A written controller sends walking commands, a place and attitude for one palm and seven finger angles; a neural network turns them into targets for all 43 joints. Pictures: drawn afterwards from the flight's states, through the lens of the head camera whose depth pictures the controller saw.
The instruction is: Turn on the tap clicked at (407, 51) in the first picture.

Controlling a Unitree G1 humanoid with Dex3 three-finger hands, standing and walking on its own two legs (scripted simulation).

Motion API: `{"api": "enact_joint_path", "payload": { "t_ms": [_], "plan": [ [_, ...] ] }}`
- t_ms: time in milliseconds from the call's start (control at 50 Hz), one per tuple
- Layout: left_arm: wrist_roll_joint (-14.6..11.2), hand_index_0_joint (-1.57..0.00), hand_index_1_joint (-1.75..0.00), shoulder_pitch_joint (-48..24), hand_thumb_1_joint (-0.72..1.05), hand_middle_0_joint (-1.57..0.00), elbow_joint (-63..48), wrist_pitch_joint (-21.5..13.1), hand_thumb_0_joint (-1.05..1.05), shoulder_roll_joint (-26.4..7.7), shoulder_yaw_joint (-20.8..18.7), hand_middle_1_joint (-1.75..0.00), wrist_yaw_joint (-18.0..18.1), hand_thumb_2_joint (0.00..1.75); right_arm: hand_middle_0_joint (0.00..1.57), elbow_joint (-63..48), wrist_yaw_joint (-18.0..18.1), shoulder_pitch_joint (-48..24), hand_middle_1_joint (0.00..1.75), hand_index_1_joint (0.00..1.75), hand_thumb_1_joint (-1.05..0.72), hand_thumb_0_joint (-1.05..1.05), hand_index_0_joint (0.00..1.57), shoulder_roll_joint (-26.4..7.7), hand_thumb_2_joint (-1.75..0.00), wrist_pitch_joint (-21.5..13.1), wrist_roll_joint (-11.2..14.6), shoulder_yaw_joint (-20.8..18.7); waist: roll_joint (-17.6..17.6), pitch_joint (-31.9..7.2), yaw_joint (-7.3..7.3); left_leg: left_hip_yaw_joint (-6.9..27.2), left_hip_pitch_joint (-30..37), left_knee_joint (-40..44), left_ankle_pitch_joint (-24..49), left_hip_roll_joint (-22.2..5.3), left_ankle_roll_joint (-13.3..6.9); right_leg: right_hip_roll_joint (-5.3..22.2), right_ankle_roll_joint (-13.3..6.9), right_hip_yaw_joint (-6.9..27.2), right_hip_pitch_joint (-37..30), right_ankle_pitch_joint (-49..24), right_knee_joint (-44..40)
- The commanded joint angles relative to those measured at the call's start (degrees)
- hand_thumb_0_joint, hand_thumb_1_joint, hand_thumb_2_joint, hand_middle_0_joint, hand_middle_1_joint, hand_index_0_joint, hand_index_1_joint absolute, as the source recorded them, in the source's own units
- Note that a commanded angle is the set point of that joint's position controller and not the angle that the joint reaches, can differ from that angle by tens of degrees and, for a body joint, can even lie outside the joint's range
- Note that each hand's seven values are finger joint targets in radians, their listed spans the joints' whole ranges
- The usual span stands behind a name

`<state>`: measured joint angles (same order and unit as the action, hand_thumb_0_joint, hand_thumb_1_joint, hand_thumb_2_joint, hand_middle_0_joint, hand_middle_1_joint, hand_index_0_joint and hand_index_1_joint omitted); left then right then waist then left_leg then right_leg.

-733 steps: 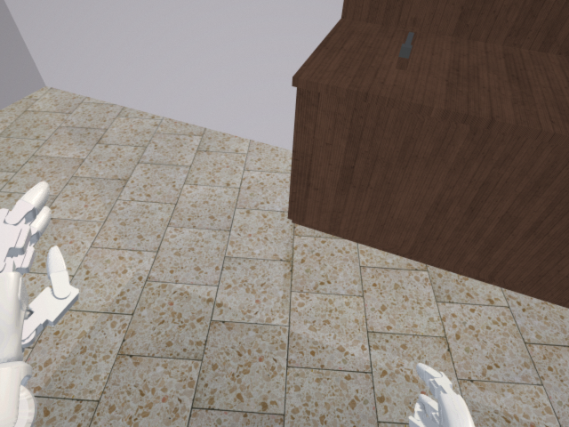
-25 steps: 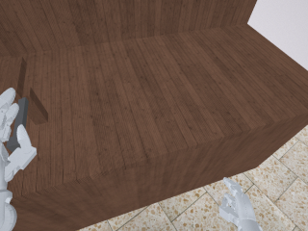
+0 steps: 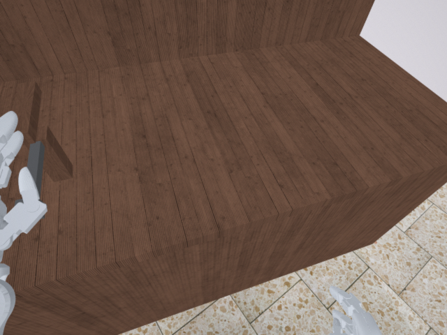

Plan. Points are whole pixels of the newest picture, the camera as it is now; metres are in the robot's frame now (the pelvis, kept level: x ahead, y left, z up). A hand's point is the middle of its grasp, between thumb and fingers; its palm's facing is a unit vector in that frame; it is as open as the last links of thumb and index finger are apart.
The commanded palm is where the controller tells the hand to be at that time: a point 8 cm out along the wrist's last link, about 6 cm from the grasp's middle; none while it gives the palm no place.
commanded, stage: look again from close up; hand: left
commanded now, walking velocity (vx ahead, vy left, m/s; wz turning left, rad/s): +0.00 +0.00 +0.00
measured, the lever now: (30, 209) +0.26 +0.32 +0.11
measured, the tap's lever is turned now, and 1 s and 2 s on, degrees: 0 0 0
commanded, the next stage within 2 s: shuffle to correct the standing spot in 0.24 s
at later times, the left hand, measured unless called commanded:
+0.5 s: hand (6, 235) +0.20 +0.29 +0.16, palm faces +0.43 -0.84 -0.32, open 7.4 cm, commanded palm +0.14 +0.30 +0.18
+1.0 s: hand (34, 317) +0.12 +0.22 +0.14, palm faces +0.37 -0.84 -0.39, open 7.4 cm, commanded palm +0.05 +0.25 +0.18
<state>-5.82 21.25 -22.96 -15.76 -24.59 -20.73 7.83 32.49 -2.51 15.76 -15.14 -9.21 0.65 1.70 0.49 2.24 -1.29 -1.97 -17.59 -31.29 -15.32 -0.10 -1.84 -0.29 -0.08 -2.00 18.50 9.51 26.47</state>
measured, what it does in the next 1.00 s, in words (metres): walks backwards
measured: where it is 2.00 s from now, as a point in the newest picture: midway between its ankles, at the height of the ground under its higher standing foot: outside the picture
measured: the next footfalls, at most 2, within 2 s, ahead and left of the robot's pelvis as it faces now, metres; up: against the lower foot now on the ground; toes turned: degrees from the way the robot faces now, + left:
left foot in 1.08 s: -0.14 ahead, +0.09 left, +0.00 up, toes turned +4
right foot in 1.28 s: -0.04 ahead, -0.11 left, +0.00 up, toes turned +2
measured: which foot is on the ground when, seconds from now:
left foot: down 0.00-0.78, up 0.80-1.00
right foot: down 0.00-1.00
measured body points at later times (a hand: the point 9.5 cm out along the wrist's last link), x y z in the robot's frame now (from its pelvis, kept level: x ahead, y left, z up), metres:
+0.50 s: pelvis -0.01 +0.02 +0.00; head +0.02 +0.05 +0.45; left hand +0.17 +0.33 +0.18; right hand +0.19 -0.17 -0.07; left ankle +0.01 +0.09 -0.74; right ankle +0.05 -0.12 -0.74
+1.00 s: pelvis -0.09 -0.04 -0.01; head -0.04 -0.02 +0.44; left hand +0.09 +0.26 +0.16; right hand +0.09 -0.27 -0.09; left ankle -0.16 +0.14 -0.69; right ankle +0.05 -0.12 -0.74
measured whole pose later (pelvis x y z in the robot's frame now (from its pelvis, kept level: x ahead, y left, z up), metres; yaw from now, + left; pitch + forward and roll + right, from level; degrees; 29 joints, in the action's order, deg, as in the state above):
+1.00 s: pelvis -0.09 -0.04 -0.01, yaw +3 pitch +2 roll +3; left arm -7.3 29.3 -31.2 -9.3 -24.5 -22.2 7.8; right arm 34.4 1.2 9.2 -11.6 -4.4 1.7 -1.5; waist 6.2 5.1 0.4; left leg 1.1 -20.3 -50.3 -29.6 -1.0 1.0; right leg 3.0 -2.6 -2.2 28.6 2.9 29.5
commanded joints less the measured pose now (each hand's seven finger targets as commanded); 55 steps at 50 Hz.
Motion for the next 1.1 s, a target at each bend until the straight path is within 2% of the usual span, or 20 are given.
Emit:
{"api": "enact_joint_path", "payload": {
  "t_ms": [0, 20, 40, 120, 240, 300, 400, 520, 640, 700, 740, 780, 800, 820, 840, 880, 940, 1000, 1040, 1080],
  "plan": [
    [-0.5, -0.20, -0.30, -1.3, 0.90, -0.20, -15.4, -5.1, 0.00, -13.8, -10.2, -0.30, 1.0, 0.90, 0.20, -6.8, 0.2, -5.1, 0.30, 0.30, -0.90, 0.00, 0.20, -6.1, -0.90, -4.4, -0.5, -2.9, 7.1, -8.9, -1.47, 5.3, 1.2, 3.4, 5.5, -1.2, 1.1, 7.1, -1.9, 5.9, -5.4, -5.8, -3.1],
    [-0.2, -0.20, -0.30, -5.9, 0.90, -0.20, -18.7, -5.4, 0.00, -18.7, -13.6, -0.30, 1.5, 0.90, 0.20, -6.7, 0.7, -7.2, 0.30, 0.30, -0.90, 0.00, 0.20, -6.5, -0.90, -4.0, -0.5, -2.7, 2.7, -10.0, -0.96, 5.8, 2.1, 4.4, 5.6, -1.3, 0.9, 6.7, -1.9, 6.2, -5.8, -5.4, -1.6],
    [-0.2, -0.20, -0.30, -6.3, 0.90, -0.20, -16.8, -5.5, 0.00, -16.2, -12.1, -0.30, 1.3, 0.90, 0.20, -5.8, 1.2, -6.3, 0.30, 0.30, -0.90, 0.00, 0.20, -5.6, -0.90, -3.9, -0.6, -2.6, 1.1, -10.1, -0.69, 6.6, 0.8, 5.6, 6.6, -1.8, 0.8, 6.6, -1.7, 5.0, -7.4, -6.2, -0.4],
    [0.1, -0.20, -0.30, -8.6, 0.90, -0.20, -20.2, -5.1, 0.00, -16.8, -11.2, -0.30, 0.8, 0.90, 0.20, -5.7, 1.2, -6.9, 0.30, 0.30, -0.90, 0.00, 0.20, -5.8, -0.90, -5.0, 0.2, -2.6, -12.2, -14.7, -0.99, 8.4, 3.9, 5.7, 19.5, -3.8, 1.5, 5.4, -1.2, 3.4, -9.9, -7.9, 4.6],
    [0.0, -0.20, -0.30, 0.1, 0.90, -0.20, -16.0, -4.4, 0.00, -8.5, -6.3, -0.30, -0.8, 0.90, 0.20, -5.3, -0.6, -4.4, 0.30, 0.30, -0.90, 0.00, 0.20, -5.5, -0.90, -4.3, -0.1, -3.8, -8.0, -10.4, -1.03, 8.8, 5.6, 7.4, 27.3, -7.0, 2.8, 4.9, -0.6, 0.5, -5.6, 2.1, 4.5],
    [-0.4, -0.20, -0.30, 0.1, 0.90, -0.20, -13.1, -3.6, 0.00, -7.4, -5.9, -0.30, -1.0, 0.90, 0.20, -5.8, -0.8, -6.4, 0.30, 0.30, -0.90, 0.00, 0.20, -5.4, -0.90, -3.4, 0.5, -4.0, -2.5, -5.7, -0.84, 8.9, -0.2, 9.3, 12.0, -6.0, 3.3, 5.4, -0.8, 2.0, -6.9, -1.7, 1.0],
    [-0.8, -0.20, -0.30, -4.3, 0.90, -0.20, -11.4, -2.8, 0.00, -8.0, -6.7, -0.30, -0.9, 0.90, 0.20, -6.7, 1.0, -7.6, 0.30, 0.30, -0.90, 0.00, 0.20, -4.4, -0.90, -2.5, 1.2, -3.7, -0.6, -4.2, -0.59, 10.8, -2.0, 12.7, 3.0, -6.6, 2.9, 5.1, -0.1, 3.5, -6.4, -1.3, 0.0],
    [-0.5, -0.20, -0.30, -7.4, 0.90, -0.20, -18.8, -2.5, 0.00, -8.7, -6.2, -0.30, -1.0, 0.90, 0.20, -8.0, 1.5, -9.2, 0.30, 0.30, -0.90, 0.00, 0.20, -3.7, -0.90, -2.9, 1.2, -3.4, -9.1, -10.3, -1.21, 11.4, 1.9, 11.9, 14.7, -9.7, 1.9, 4.4, 0.5, 3.6, -7.4, 1.7, 5.6],
    [0.0, -0.20, -0.30, -3.9, 0.90, -0.20, -22.1, -1.9, 0.00, -7.7, -6.0, -0.30, -0.8, 0.90, 0.20, -8.3, 0.6, -7.0, 0.30, 0.30, -0.90, 0.00, 0.20, -3.7, -0.90, -2.7, 0.3, -3.9, -8.8, -10.8, -1.69, 11.1, 2.0, 7.1, 27.3, -12.5, 0.4, 4.8, 0.4, 3.8, -5.3, 4.2, 7.7],
    [-0.6, -0.20, -0.30, -1.5, 0.90, -0.20, -20.5, -1.9, 0.00, -8.8, -7.9, -0.30, -1.2, 0.90, 0.20, -8.8, 0.8, -7.7, 0.30, 0.30, -0.90, 0.00, 0.20, -3.5, -0.90, -2.0, 0.8, -4.6, -3.4, -9.9, -1.77, 9.5, -1.7, -0.6, 15.8, -8.4, 1.3, 8.7, -2.3, 9.5, -5.3, -9.3, 2.6],
    [-1.8, -0.20, -0.30, 1.3, 0.90, -0.20, -18.4, -1.2, 0.00, -7.9, -7.4, -0.30, -1.1, 0.90, 0.20, -8.0, 1.1, -7.1, 0.30, 0.30, -0.90, 0.00, 0.20, -2.3, -0.90, -1.0, 1.0, -4.9, 4.3, -11.0, -0.68, 6.4, -0.9, -8.4, 2.1, -2.9, 2.7, 16.5, -6.7, 16.2, -2.2, -15.5, -3.7],
    [-3.0, -0.20, -0.30, 2.4, 0.90, -0.20, -17.2, 0.8, 0.00, -9.0, -8.4, -0.30, -0.5, 0.90, 0.20, -6.9, 1.3, -8.5, 0.30, 0.30, -0.90, 0.00, 0.20, -1.3, -0.90, 0.2, 1.4, -6.0, 11.3, -11.0, -1.15, 6.5, -3.8, -26.5, -13.5, -0.3, 3.1, 25.5, -11.8, 21.6, -0.7, -7.8, -11.9],
    [-3.1, -0.20, -0.30, 2.7, 0.90, -0.20, -16.9, 2.0, 0.00, -8.9, -8.6, -0.30, -0.3, 0.90, 0.20, -6.1, 1.8, -8.8, 0.30, 0.30, -0.90, 0.00, 0.20, -1.1, -0.90, 1.2, 1.1, -6.2, 9.4, -10.9, -0.52, 7.4, -6.8, -34.1, -13.2, -0.8, 3.5, 25.3, -12.0, 19.8, -0.9, 0.2, -13.4],
    [-2.9, -0.20, -0.30, 5.2, 0.90, -0.20, -15.9, 3.2, 0.00, -9.6, -10.4, -0.30, 0.1, 0.90, 0.20, -6.1, 2.2, -10.2, 0.30, 0.30, -0.90, 0.00, 0.20, -0.6, -0.90, 1.7, 1.3, -5.7, 8.2, -10.3, -0.80, 8.0, -8.8, -35.9, -13.6, -1.1, 3.6, 24.4, -12.5, 20.9, -1.1, -1.2, -12.6],
    [-2.7, -0.20, -0.30, 7.0, 0.90, -0.20, -16.2, 3.5, 0.00, -7.8, -9.0, -0.30, 0.2, 0.90, 0.20, -5.8, 2.2, -9.9, 0.30, 0.30, -0.90, 0.00, 0.20, 0.7, -0.90, 2.5, 1.2, -4.9, 7.1, -10.5, -0.20, 7.2, -8.2, -35.4, -12.3, -2.0, 3.9, 22.2, -11.5, 16.9, -1.1, -4.6, -9.8],
    [-1.9, -0.20, -0.30, 7.4, 0.90, -0.20, -17.2, 3.1, 0.00, -9.0, -10.4, -0.30, 0.7, 0.90, 0.20, -5.7, 3.2, -11.0, 0.30, 0.30, -0.90, 0.00, 0.20, 1.1, -0.90, 2.8, 1.5, -4.4, 8.2, -9.5, -0.27, 5.9, -5.0, -29.5, -13.8, -2.1, 3.8, 19.1, -9.2, 14.9, 1.9, -4.8, -8.2],
    [-1.4, -0.20, -0.30, 7.9, 0.90, -0.20, -20.0, 2.8, 0.00, -10.1, -9.9, -0.30, 1.7, 0.90, 0.20, -6.3, 4.6, -9.2, 0.30, 0.30, -0.90, 0.00, 0.20, -0.8, -0.90, 1.7, 1.3, -4.2, 5.5, -12.1, -0.54, 0.2, 0.0, -15.2, -15.8, -0.2, 2.1, 17.0, -6.3, 15.0, -0.2, 11.9, -9.9],
    [-0.2, -0.20, -0.30, 5.1, 0.90, -0.20, -23.9, 3.1, 0.00, -10.4, -8.8, -0.30, 1.8, 0.90, 0.20, -5.5, 5.1, -6.2, 0.30, 0.30, -0.90, 0.00, 0.20, -2.5, -0.90, -0.1, 0.2, -4.7, 7.7, -13.5, 1.08, -3.1, 7.2, -0.7, -12.1, 1.2, 0.2, 14.5, -3.3, 12.6, -1.0, 20.7, -9.5],
    [-0.1, -0.20, -0.30, 4.8, 0.90, -0.20, -24.4, 2.5, 0.00, -10.2, -8.6, -0.30, 2.0, 0.90, 0.20, -5.7, 5.5, -4.9, 0.30, 0.30, -0.90, 0.00, 0.20, -3.6, -0.90, -1.4, -0.2, -5.3, 2.9, -13.4, 1.64, -3.3, 11.8, 11.6, -6.8, -2.1, -1.4, 10.2, -0.9, 7.2, -2.7, 17.1, -1.8],
    [0.3, -0.20, -0.30, 2.7, 0.90, -0.20, -25.4, 1.9, 0.00, -9.4, -8.7, -0.30, 2.0, 0.90, 0.20, -6.9, 5.6, -5.6, 0.30, 0.30, -0.90, 0.00, 0.20, -5.6, -0.90, -2.1, -0.1, -6.2, -11.5, -9.1, 1.46, 9.4, 11.7, 19.3, 0.4, -13.8, -5.5, 1.3, 2.1, -0.2, 3.7, 12.0, 16.7]
  ]
}}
